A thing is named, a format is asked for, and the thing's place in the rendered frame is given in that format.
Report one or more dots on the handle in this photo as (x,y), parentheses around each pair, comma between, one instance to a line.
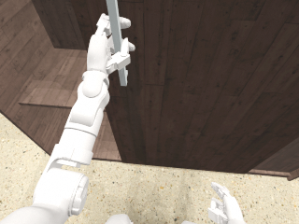
(115,26)

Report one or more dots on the left robot forearm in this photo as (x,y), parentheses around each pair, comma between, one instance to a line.
(82,126)

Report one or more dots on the left robot hand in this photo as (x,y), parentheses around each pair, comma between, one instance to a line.
(100,48)

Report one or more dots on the right robot hand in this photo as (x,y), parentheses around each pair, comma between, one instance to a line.
(228,209)

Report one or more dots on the robot left thigh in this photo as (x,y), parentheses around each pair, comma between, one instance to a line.
(119,219)

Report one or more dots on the wardrobe door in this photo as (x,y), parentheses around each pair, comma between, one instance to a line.
(212,85)
(285,160)

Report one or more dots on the left robot upper arm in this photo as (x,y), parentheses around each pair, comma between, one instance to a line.
(60,195)

